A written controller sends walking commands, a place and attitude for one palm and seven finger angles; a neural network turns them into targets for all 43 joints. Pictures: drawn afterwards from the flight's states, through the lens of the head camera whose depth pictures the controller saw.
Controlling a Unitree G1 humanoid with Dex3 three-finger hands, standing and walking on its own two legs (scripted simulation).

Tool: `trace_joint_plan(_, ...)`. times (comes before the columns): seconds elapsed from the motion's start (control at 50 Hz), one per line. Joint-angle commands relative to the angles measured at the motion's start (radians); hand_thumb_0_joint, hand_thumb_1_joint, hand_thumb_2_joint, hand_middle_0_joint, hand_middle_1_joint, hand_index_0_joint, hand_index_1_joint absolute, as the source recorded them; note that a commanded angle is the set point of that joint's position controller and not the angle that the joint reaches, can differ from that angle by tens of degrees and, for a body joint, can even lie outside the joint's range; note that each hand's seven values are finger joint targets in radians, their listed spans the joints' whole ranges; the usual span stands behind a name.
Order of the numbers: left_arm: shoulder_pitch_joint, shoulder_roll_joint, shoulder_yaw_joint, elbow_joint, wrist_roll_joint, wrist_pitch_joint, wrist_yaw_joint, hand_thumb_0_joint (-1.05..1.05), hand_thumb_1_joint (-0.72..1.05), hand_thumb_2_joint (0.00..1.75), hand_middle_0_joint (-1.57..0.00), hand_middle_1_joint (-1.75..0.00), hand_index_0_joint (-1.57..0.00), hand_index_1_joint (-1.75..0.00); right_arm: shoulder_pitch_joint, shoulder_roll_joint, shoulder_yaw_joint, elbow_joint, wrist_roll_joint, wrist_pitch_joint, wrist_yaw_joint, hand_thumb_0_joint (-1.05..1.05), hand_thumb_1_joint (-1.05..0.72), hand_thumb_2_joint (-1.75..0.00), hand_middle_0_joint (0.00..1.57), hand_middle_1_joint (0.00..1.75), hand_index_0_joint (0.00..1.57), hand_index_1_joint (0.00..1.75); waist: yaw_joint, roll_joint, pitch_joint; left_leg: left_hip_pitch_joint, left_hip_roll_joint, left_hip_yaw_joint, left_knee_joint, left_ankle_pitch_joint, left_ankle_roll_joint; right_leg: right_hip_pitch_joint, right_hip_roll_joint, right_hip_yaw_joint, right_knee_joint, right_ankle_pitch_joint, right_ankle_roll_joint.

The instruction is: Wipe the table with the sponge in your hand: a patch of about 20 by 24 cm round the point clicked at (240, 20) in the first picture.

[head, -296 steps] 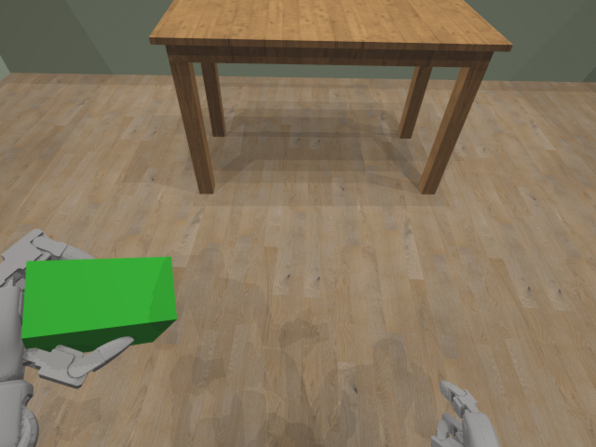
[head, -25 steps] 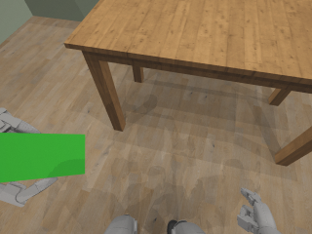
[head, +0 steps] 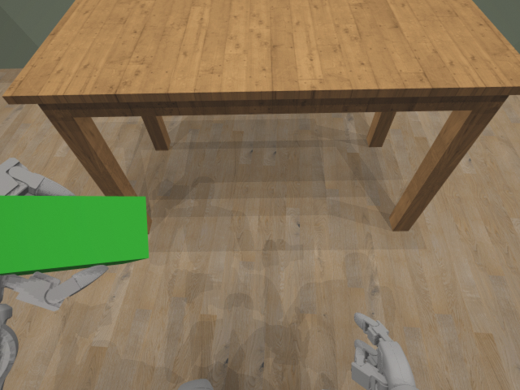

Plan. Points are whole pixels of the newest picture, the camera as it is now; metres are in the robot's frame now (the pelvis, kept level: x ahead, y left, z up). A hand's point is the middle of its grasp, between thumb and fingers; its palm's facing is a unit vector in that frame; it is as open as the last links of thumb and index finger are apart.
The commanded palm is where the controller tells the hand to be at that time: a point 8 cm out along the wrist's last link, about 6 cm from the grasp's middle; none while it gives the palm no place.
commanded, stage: turn to face it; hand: left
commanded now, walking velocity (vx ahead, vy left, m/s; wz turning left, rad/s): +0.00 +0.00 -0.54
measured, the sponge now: (95, 236) +0.24 +0.21 +0.17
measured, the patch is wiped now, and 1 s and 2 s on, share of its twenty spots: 0.00 0.00 0.00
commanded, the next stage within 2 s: take the last steps up to it in 0.56 s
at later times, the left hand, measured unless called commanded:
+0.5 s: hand (103, 258) +0.21 +0.18 +0.18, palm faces +0.22 -0.87 -0.44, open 10.3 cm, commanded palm +0.17 +0.22 +0.19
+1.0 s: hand (143, 293) +0.18 +0.13 +0.18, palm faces +0.08 -0.84 -0.54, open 10.4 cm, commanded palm +0.14 +0.19 +0.19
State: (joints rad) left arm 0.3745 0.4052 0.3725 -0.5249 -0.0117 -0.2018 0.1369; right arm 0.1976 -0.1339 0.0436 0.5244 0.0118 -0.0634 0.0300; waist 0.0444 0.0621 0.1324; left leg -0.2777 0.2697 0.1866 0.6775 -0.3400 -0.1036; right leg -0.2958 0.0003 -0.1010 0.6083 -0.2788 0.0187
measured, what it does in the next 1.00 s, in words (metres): steps on the spot, turning right: left foot, then right foot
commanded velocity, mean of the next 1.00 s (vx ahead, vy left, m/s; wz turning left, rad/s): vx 0.11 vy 0.05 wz -0.16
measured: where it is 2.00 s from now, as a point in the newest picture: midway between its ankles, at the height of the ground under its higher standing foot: outside the picture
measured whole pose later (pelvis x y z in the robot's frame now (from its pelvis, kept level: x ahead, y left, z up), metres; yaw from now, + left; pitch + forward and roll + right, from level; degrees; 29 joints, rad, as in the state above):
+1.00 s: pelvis -0.09 -0.03 +0.02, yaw -16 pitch +2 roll +1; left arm 0.59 0.41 0.39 -0.53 -0.01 -0.22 0.15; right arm 0.25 -0.26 -0.05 0.64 0.00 -0.02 -0.05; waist -0.04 -0.02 0.06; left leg -0.39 0.05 0.09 0.76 -0.40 -0.01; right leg -0.28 -0.04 -0.08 0.44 -0.19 -0.03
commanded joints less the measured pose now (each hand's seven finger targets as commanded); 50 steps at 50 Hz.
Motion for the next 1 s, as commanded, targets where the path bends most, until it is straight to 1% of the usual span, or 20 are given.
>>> trace_joint_plan(0.0, 0.045, 0.221, 0.199, -0.168, -0.031, -0.057, 0.032, 0.0, 0.1, 1.3, -1.2, -1.6, -1.2, -1.6, -0.082, -0.157, -0.083, -0.139, 0.009, -0.011, -0.026, 0.0, -0.9, -0.9, 0.2, 0.3, 0.2, 0.3, -0.01, -0.354, -0.313, -0.317, -0.167, -0.135, 0.484, -0.288, 0.014, 0.331, -0.343, 0.508, -0.187, 0.889, -0.179)
trace_joint_plan(0.02, 0.104, 0.217, 0.202, -0.188, -0.043, -0.051, 0.025, 0.0, 0.1, 1.3, -1.2, -1.6, -1.2, -1.6, -0.088, -0.161, -0.096, -0.141, 0.016, 0.006, -0.027, 0.0, -0.9, -0.9, 0.2, 0.3, 0.2, 0.3, -0.021, -0.326, -0.313, -0.307, -0.155, -0.211, 0.549, -0.23, 0.019, 0.296, -0.309, 0.476, -0.198, 0.781, -0.157)
trace_joint_plan(0.06, 0.224, 0.221, 0.253, -0.217, -0.058, -0.065, 0.028, 0.0, 0.1, 1.3, -1.2, -1.6, -1.2, -1.6, -0.117, -0.135, -0.069, -0.133, 0.005, 0.041, -0.023, 0.0, -0.9, -0.9, 0.2, 0.3, 0.2, 0.3, -0.017, -0.176, -0.342, -0.38, -0.151, -0.221, 0.569, -0.169, 0.011, 0.368, -0.282, 0.431, -0.144, 0.715, -0.199)
trace_joint_plan(0.1, 0.252, 0.205, 0.256, -0.266, -0.06, -0.083, 0.037, 0.0, 0.1, 1.3, -1.2, -1.6, -1.2, -1.6, -0.13, -0.134, -0.069, -0.124, 0.003, 0.064, -0.024, 0.0, -0.9, -0.9, 0.2, 0.3, 0.2, 0.3, -0.028, -0.136, -0.368, -0.351, -0.167, -0.194, 0.485, -0.124, 0.006, 0.372, -0.252, 0.362, -0.159, 0.703, -0.189)
trace_joint_plan(0.28, 0.227, 0.172, 0.202, -0.231, -0.049, -0.053, 0.039, 0.0, 0.1, 1.3, -1.2, -1.6, -1.2, -1.6, -0.097, -0.186, -0.104, -0.12, 0.006, 0.055, -0.053, 0.0, -0.9, -0.9, 0.2, 0.3, 0.2, 0.3, -0.025, -0.193, -0.325, -0.111, -0.222, -0.158, 0.086, -0.086, 0.047, 0.182, -0.228, 0.428, -0.233, 0.438, -0.193)
trace_joint_plan(0.36, 0.171, 0.157, 0.157, -0.205, -0.038, -0.04, 0.032, 0.0, 0.1, 1.3, -1.2, -1.6, -1.2, -1.6, -0.075, -0.196, -0.104, -0.114, 0.009, 0.052, -0.065, 0.0, -0.9, -0.9, 0.2, 0.3, 0.2, 0.3, -0.043, -0.147, -0.284, 0.102, -0.222, -0.15, -0.17, 0.016, 0.075, 0.001, -0.18, 0.427, -0.253, 0.162, -0.128)
trace_joint_plan(0.4, 0.115, 0.15, 0.134, -0.229, -0.03, -0.052, 0.026, 0.0, 0.1, 1.3, -1.2, -1.6, -1.2, -1.6, -0.068, -0.208, -0.107, -0.121, 0.002, 0.042, -0.078, 0.0, -0.9, -0.9, 0.2, 0.3, 0.2, 0.3, -0.045, -0.053, -0.243, 0.177, -0.123, -0.224, -0.305, 0.022, 0.127, -0.115, -0.094, 0.38, -0.176, 0.02, -0.071)
trace_joint_plan(0.44, 0.074, 0.145, 0.124, -0.24, -0.016, -0.06, 0.025, 0.0, 0.1, 1.3, -1.2, -1.6, -1.2, -1.6, -0.08, -0.217, -0.104, -0.135, 0.007, 0.026, -0.082, 0.0, -0.9, -0.9, 0.2, 0.3, 0.2, 0.3, -0.022, 0.167, -0.205, 0.137, 0.101, -0.399, -0.381, 0.207, 0.234, -0.194, 0.043, 0.203, 0.12, -0.159, -0.005)
trace_joint_plan(0.48, 0.039, 0.152, 0.119, -0.214, -0.004, -0.07, 0.024, 0.0, 0.1, 1.3, -1.2, -1.6, -1.2, -1.6, -0.084, -0.178, -0.092, -0.117, -0.008, -0.003, -0.083, 0.0, -0.9, -0.9, 0.2, 0.3, 0.2, 0.3, -0.022, 0.23, -0.171, -0.058, 0.149, -0.388, -0.424, 0.155, 0.282, -0.153, 0.02, 0.143, 0.432, -0.192, 0.013)
trace_joint_plan(0.52, -0.025, 0.1, 0.052, -0.233, -0.003, -0.063, 0.014, 0.0, 0.1, 1.3, -1.2, -1.6, -1.2, -1.6, -0.067, -0.192, -0.094, -0.103, -0.002, -0.021, -0.069, 0.0, -0.9, -0.9, 0.2, 0.3, 0.2, 0.3, -0.027, 0.214, -0.112, -0.087, 0.091, -0.232, -0.37, 0.235, 0.247, -0.124, -0.011, 0.115, 0.355, -0.164, 0.019)
trace_joint_plan(0.56, -0.084, 0.096, 0.031, -0.256, -0.003, -0.057, 0.015, 0.0, 0.1, 1.3, -1.2, -1.6, -1.2, -1.6, -0.049, -0.199, -0.097, -0.097, 0.01, -0.05, -0.063, 0.0, -0.9, -0.9, 0.2, 0.3, 0.2, 0.3, -0.026, 0.197, -0.138, -0.008, 0.051, -0.133, -0.307, 0.268, 0.197, -0.099, 0.001, 0.04, 0.215, -0.166, 0.031)
trace_joint_plan(0.64, -0.118, 0.092, 0.032, -0.184, 0.001, -0.049, 0.022, 0.0, 0.1, 1.3, -1.2, -1.6, -1.2, -1.6, -0.049, -0.204, -0.093, -0.08, 0.005, -0.076, -0.056, 0.0, -0.9, -0.9, 0.2, 0.3, 0.2, 0.3, -0.035, 0.154, -0.152, -0.054, 0.021, -0.144, -0.18, 0.209, 0.146, 0.098, 0.016, -0.015, -0.07, -0.027, 0.03)
trace_joint_plan(0.66, -0.106, 0.111, 0.05, -0.147, 0.008, -0.045, 0.024, 0.0, 0.1, 1.3, -1.2, -1.6, -1.2, -1.6, -0.049, -0.2, -0.092, -0.078, 0.006, -0.075, -0.057, 0.0, -0.9, -0.9, 0.2, 0.3, 0.2, 0.3, -0.039, 0.102, -0.158, -0.084, -0.027, -0.114, -0.113, 0.11, 0.124, 0.134, -0.017, 0.02, -0.151, 0.03, 0.01)
trace_joint_plan(0.68, -0.117, 0.133, 0.065, -0.152, 0.006, -0.05, 0.028, 0.0, 0.1, 1.3, -1.2, -1.6, -1.2, -1.6, -0.054, -0.175, -0.087, -0.077, 0.008, -0.068, -0.057, 0.0, -0.9, -0.9, 0.2, 0.3, 0.2, 0.3, -0.051, -0.062, -0.181, -0.104, -0.104, -0.081, 0.021, -0.021, 0.097, 0.131, -0.127, 0.179, -0.228, 0.11, -0.046)
trace_joint_plan(0.7, -0.091, 0.186, 0.109, -0.143, 0.0, -0.047, 0.038, 0.0, 0.1, 1.3, -1.2, -1.6, -1.2, -1.6, -0.064, -0.15, -0.076, -0.082, 0.003, -0.06, -0.063, 0.0, -0.9, -0.9, 0.2, 0.3, 0.2, 0.3, -0.053, -0.287, -0.209, -0.218, -0.213, -0.061, 0.187, -0.181, 0.072, 0.168, -0.289, 0.432, -0.291, 0.17, -0.136)
trace_joint_plan(0.72, -0.084, 0.195, 0.13, -0.149, -0.012, -0.041, 0.04, 0.0, 0.1, 1.3, -1.2, -1.6, -1.2, -1.6, -0.093, -0.163, -0.079, -0.078, 0.001, -0.054, -0.068, 0.0, -0.9, -0.9, 0.2, 0.3, 0.2, 0.3, -0.027, -0.317, -0.23, -0.243, -0.216, -0.131, 0.344, -0.21, 0.078, 0.153, -0.363, 0.509, -0.354, 0.037, -0.183)
trace_joint_plan(0.76, 0.062, 0.2, 0.176, -0.119, -0.021, -0.037, 0.035, 0.0, 0.1, 1.3, -1.2, -1.6, -1.2, -1.6, -0.123, -0.165, -0.08, -0.076, 0.001, -0.023, -0.071, 0.0, -0.9, -0.9, 0.2, 0.3, 0.2, 0.3, -0.031, -0.205, -0.202, -0.317, -0.19, -0.205, 0.447, -0.111, 0.081, 0.136, -0.354, 0.503, -0.376, -0.124, -0.198)
trace_joint_plan(0.82, 0.195, 0.167, 0.183, -0.144, -0.027, -0.064, 0.032, 0.0, 0.1, 1.3, -1.2, -1.6, -1.2, -1.6, -0.115, -0.143, -0.065, -0.06, -0.003, 0.011, -0.068, 0.0, -0.9, -0.9, 0.2, 0.3, 0.2, 0.3, -0.048, -0.166, -0.236, -0.326, -0.184, -0.181, 0.367, -0.018, 0.07, 0.204, -0.304, 0.308, -0.34, 0.111, -0.181)
trace_joint_plan(0.86, 0.201, 0.173, 0.189, -0.17, -0.027, -0.08, 0.037, 0.0, 0.1, 1.3, -1.2, -1.6, -1.2, -1.6, -0.112, -0.152, -0.076, -0.06, -0.001, 0.011, -0.071, 0.0, -0.9, -0.9, 0.2, 0.3, 0.2, 0.3, -0.048, -0.188, -0.277, -0.286, -0.184, -0.155, 0.226, -0.033, 0.075, 0.266, -0.302, 0.254, -0.319, 0.177, -0.176)
trace_joint_plan(0.98, 0.142, 0.141, 0.129, -0.244, -0.009, -0.085, 0.052, 0.0, 0.1, 1.3, -1.2, -1.6, -1.2, -1.6, -0.06, -0.173, -0.106, -0.06, -0.014, -0.036, -0.08, 0.0, -0.9, -0.9, 0.2, 0.3, 0.2, 0.3, -0.038, -0.183, -0.274, -0.077, -0.219, -0.093, -0.081, -0.045, 0.114, 0.192, -0.324, 0.281, -0.319, -0.009, -0.171)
